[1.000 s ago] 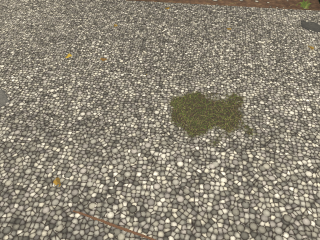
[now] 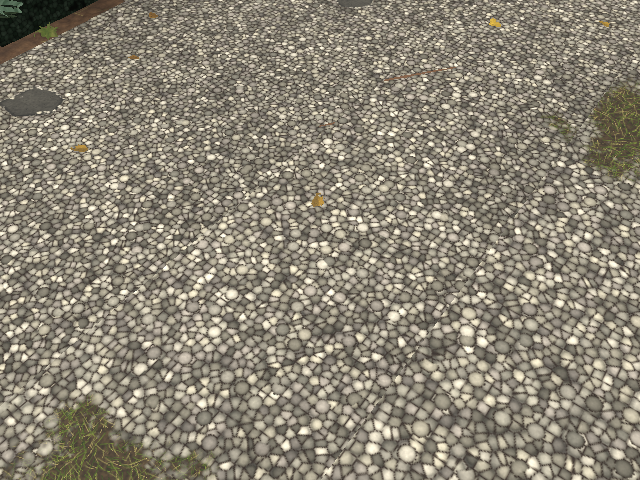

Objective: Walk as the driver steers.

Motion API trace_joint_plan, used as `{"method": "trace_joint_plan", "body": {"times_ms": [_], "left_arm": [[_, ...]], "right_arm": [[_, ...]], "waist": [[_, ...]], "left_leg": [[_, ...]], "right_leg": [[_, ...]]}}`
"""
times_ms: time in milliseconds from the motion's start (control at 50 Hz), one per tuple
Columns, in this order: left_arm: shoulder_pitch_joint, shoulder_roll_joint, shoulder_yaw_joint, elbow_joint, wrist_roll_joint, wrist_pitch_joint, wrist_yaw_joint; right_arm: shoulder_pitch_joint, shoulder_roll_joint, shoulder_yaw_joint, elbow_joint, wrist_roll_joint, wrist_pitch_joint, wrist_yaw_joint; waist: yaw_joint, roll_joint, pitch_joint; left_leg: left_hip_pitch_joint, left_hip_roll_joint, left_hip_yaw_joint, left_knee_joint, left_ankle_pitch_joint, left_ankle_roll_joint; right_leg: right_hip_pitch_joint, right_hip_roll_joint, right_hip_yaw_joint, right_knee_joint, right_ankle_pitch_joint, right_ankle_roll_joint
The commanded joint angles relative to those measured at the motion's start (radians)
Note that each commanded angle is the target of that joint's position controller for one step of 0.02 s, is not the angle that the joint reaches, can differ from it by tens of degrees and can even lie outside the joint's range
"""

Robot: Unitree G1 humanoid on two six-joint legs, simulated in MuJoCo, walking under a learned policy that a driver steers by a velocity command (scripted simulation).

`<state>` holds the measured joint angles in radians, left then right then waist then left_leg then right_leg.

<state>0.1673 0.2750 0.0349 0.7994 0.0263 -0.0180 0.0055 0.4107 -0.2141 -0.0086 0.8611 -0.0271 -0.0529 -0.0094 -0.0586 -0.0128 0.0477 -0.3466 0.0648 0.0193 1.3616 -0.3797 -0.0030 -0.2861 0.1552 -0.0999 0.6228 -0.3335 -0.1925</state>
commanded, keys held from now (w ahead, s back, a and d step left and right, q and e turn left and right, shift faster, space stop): w+shift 0.28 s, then w+q+shift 0.72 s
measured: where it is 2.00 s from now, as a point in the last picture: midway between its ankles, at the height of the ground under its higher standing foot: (122, 211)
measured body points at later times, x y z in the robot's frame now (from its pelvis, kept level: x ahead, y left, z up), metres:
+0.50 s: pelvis +0.44 +0.12 -0.16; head +0.46 +0.11 +0.29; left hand +0.61 +0.35 -0.26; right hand +0.36 -0.13 -0.30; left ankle +0.42 +0.20 -0.88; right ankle +0.38 -0.01 -0.60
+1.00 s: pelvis +0.91 +0.16 -0.15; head +0.93 +0.17 +0.30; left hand +0.74 +0.41 -0.27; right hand +1.21 +0.00 -0.23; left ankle +0.95 +0.29 -0.80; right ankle +0.88 +0.02 -0.88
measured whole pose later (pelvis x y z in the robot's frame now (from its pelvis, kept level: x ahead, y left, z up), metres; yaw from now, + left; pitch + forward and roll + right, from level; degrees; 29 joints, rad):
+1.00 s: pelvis +0.91 +0.16 -0.15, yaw +28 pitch +1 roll -2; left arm 0.45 0.31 0.08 0.92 0.02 -0.10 0.01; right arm 0.10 -0.35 -0.08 0.68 -0.04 0.03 0.06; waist 0.03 0.05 0.03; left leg -0.75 0.06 0.04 1.15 -0.12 0.11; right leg -0.06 -0.01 -0.21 0.42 -0.36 0.00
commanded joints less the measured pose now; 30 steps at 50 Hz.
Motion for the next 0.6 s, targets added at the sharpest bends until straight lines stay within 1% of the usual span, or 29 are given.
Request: {"method": "trace_joint_plan", "body": {"times_ms": [20,40,60,80,100,120,140,160,180,200,220,240,260,280,320,340,360,380,400,420,440,460,480,500,520,540,560,580,600], "left_arm": [[0.094,0.101,0.033,-0.005,-0.007,-0.046,0.029],[0.068,0.096,0.028,-0.006,-0.014,-0.064,0.024],[0.056,0.112,0.033,-0.002,-0.02,-0.079,0.018],[0.016,0.136,0.04,-0.003,-0.026,-0.093,0.014],[0.021,0.155,0.047,0.01,-0.019,-0.107,0.006],[0.028,0.142,0.046,0.015,-0.014,-0.121,-0.008],[0.046,0.116,0.041,0.038,-0.036,-0.137,-0.002],[0.079,0.114,0.036,0.049,-0.041,-0.142,-0.002],[0.08,0.121,0.043,0.059,-0.041,-0.141,0.006],[0.115,0.116,0.039,0.07,-0.028,-0.127,0.018],[0.169,0.102,0.031,0.079,-0.01,-0.116,0.029],[0.197,0.104,0.027,0.088,0.013,-0.106,0.042],[0.238,0.11,0.023,0.086,0.029,-0.093,0.053],[0.25,0.121,0.022,0.088,0.039,-0.082,0.062],[0.216,0.149,0.025,0.08,0.037,-0.058,0.076],[0.15,0.143,0.025,0.062,0.024,-0.049,0.075],[0.074,0.108,0.028,0.045,0.009,-0.06,0.062],[0.07,-0.031,-0.007,-0.033,-0.015,-0.085,0.055],[0.054,-0.099,-0.048,-0.108,-0.037,-0.113,0.061],[0.059,-0.039,-0.053,-0.131,-0.02,-0.127,0.061],[-0.016,-0.007,-0.052,-0.124,0.033,-0.122,0.058],[-0.056,0.003,-0.054,-0.142,0.049,-0.111,0.036],[-0.126,-0.004,-0.061,-0.164,0.078,-0.09,0.009],[-0.206,-0.029,-0.076,-0.204,0.081,-0.061,-0.011],[-0.209,-0.035,-0.084,-0.217,0.058,-0.045,-0.023],[-0.271,-0.045,-0.087,-0.245,0.039,-0.046,-0.02],[-0.324,-0.015,-0.093,-0.288,0.011,-0.06,-0.024],[-0.287,-0.037,-0.101,-0.27,0.019,-0.063,-0.036],[-0.262,-0.046,-0.096,-0.235,0.007,-0.061,-0.04]], "right_arm": [[-0.044,-0.157,-0.035,-0.109,-0.027,0.003,0.02],[-0.062,-0.136,-0.031,-0.12,-0.034,0.018,0.028],[-0.116,-0.132,-0.033,-0.135,-0.029,0.023,0.037],[-0.149,-0.105,-0.024,-0.158,-0.031,0.023,0.046],[-0.106,-0.066,-0.014,-0.129,-0.022,0.018,0.053],[-0.084,-0.081,-0.03,-0.111,0.0,0.015,0.049],[-0.138,-0.114,-0.046,-0.134,0.013,0.006,0.046],[-0.171,-0.115,-0.045,-0.138,0.006,0.002,0.05],[-0.192,-0.139,-0.049,-0.143,-0.006,0.002,0.048],[-0.233,-0.158,-0.051,-0.155,-0.001,0.003,0.049],[-0.286,-0.154,-0.048,-0.174,0.002,0.004,0.05],[-0.284,-0.164,-0.051,-0.176,0.003,0.003,0.047],[-0.248,-0.18,-0.056,-0.159,0.003,-0.001,0.049],[-0.21,-0.182,-0.059,-0.141,-0.004,-0.005,0.047],[0.042,-0.215,-0.078,-0.047,-0.006,-0.002,0.034],[0.262,-0.229,-0.09,0.029,-0.014,0.001,0.029],[0.389,-0.269,-0.11,0.085,-0.022,0.016,0.039],[0.454,-0.263,-0.095,0.108,-0.033,0.023,0.058],[0.467,-0.2,-0.074,0.107,-0.024,0.029,0.068],[0.421,-0.277,-0.107,0.1,-0.025,0.039,0.047],[0.272,-0.219,-0.098,0.067,-0.013,0.04,0.018],[0.216,-0.24,-0.092,0.064,-0.007,0.015,-0.002],[0.193,-0.186,-0.068,0.084,0.005,-0.005,-0.005],[0.155,-0.154,-0.051,0.091,0.017,-0.018,-0.001],[0.082,-0.175,-0.052,0.079,0.01,-0.021,0.001],[0.071,-0.177,-0.056,0.081,0.005,-0.037,-0.002],[-0.011,-0.149,-0.044,0.052,0.016,-0.048,-0.009],[-0.018,-0.126,-0.04,0.037,0.044,-0.058,0.0],[0.026,-0.131,-0.042,0.052,0.074,-0.063,0.014]], "waist": [[0.009,0.087,0.071],[-0.017,0.094,0.092],[-0.018,0.081,0.117],[-0.032,0.052,0.12],[-0.032,0.022,0.055],[-0.032,0.014,0.039],[-0.026,0.048,0.038],[0.008,0.035,0.011],[0.006,-0.022,0.023],[0.037,-0.025,0.023],[0.074,-0.024,0.047],[0.074,-0.022,0.075],[0.081,0.005,0.059],[0.077,0.014,0.052],[-0.021,0.018,-0.038],[-0.134,0.081,-0.111],[-0.218,0.315,-0.134],[-0.115,0.527,-0.165],[-0.088,0.459,-0.312],[-0.066,0.367,-0.352],[-0.026,0.062,-0.209],[0.011,0.055,-0.124],[0.04,-0.093,-0.011],[0.082,-0.142,0.085],[0.115,-0.092,0.161],[0.099,-0.023,0.212],[0.123,-0.023,0.251],[0.107,-0.036,0.169],[0.078,0.0,0.102]], "left_leg": [[-0.384,0.081,-0.071,-0.157,-0.006,-0.012],[-0.296,0.093,-0.065,-0.273,-0.001,-0.024],[-0.242,0.087,-0.036,-0.393,0.064,-0.031],[-0.081,0.06,-0.002,-0.526,0.186,-0.032],[0.118,-0.009,0.082,-0.497,0.368,-0.029],[0.135,0.002,0.045,-0.536,0.627,0.004],[0.089,0.03,-0.026,-0.672,0.803,0.038],[0.082,0.012,-0.002,-0.712,0.864,0.062],[0.021,0.06,-0.074,-0.773,0.906,0.076],[-0.022,0.049,-0.051,-0.833,0.883,0.078],[-0.05,0.046,-0.042,-0.865,0.834,0.072],[-0.114,0.07,-0.06,-0.926,0.823,0.078],[-0.142,0.081,-0.069,-1.016,0.846,0.081],[-0.131,0.081,-0.06,-1.072,0.854,0.087],[0.076,0.052,-0.002,-1.089,0.813,0.117],[0.316,0.018,0.064,-1.121,0.81,0.129],[0.523,0.033,0.04,-1.061,0.74,0.176],[0.889,0.142,-0.108,-0.569,1.128,0.225],[1.02,0.181,-0.291,-0.595,1.129,0.259],[1.059,0.332,-0.61,-0.897,0.519,0.393],[0.797,0.329,-0.693,-1.081,0.114,0.381],[0.567,0.356,-0.775,-1.098,0.051,0.418],[0.32,0.33,-0.723,-1.096,0.01,0.398],[0.04,0.256,-0.625,-1.132,-0.093,0.346],[-0.125,0.177,-0.536,-1.198,-0.173,0.313],[-0.174,0.137,-0.51,-1.239,-0.085,0.311],[-0.302,0.056,-0.404,-1.305,-0.005,0.261],[-0.478,-0.006,-0.307,-1.358,0.098,0.234],[-0.443,-0.022,-0.261,-1.378,0.25,0.226]], "right_leg": [[0.185,-0.342,0.469,-0.424,0.066,-0.175],[0.063,-0.304,0.403,-0.454,0.087,-0.151],[-0.012,-0.26,0.342,-0.478,0.15,-0.138],[-0.143,-0.191,0.241,-0.474,0.27,-0.109],[-0.242,-0.164,0.18,-0.458,0.351,-0.103],[-0.228,-0.151,0.152,-0.417,0.395,-0.072],[-0.168,-0.142,0.148,-0.357,0.259,-0.013],[-0.088,-0.171,0.172,-0.37,0.258,-0.013],[0.016,-0.192,0.174,-0.28,0.235,0.017],[0.103,-0.199,0.168,-0.238,0.242,0.021],[0.15,-0.219,0.192,-0.191,0.264,0.019],[0.248,-0.247,0.205,-0.12,0.328,0.023],[0.362,-0.245,0.209,-0.024,0.358,0.03],[0.421,-0.246,0.212,0.068,0.411,0.029],[0.424,-0.243,0.191,0.396,0.587,0.023],[0.306,-0.208,0.14,0.71,0.64,0.031],[0.022,-0.062,0.065,1.279,0.11,0.059],[-0.582,0.05,0.162,1.711,-0.56,0.071],[-0.807,0.005,0.236,1.735,-0.49,0.057],[-1.026,-0.058,0.122,1.721,-0.39,0.089],[-1.041,-0.156,0.114,1.592,-0.254,0.105],[-0.984,-0.195,0.152,1.578,-0.228,0.119],[-0.958,-0.246,0.187,1.505,-0.217,0.134],[-0.859,-0.288,0.195,1.299,-0.212,0.146],[-0.787,-0.303,0.169,1.089,-0.147,0.158],[-0.804,-0.308,0.151,1.009,-0.018,0.175],[-0.637,-0.319,0.143,0.653,0.181,0.204],[-0.218,-0.296,0.107,0.433,0.487,0.202],[-0.014,-0.256,0.08,0.344,0.616,0.2]]}}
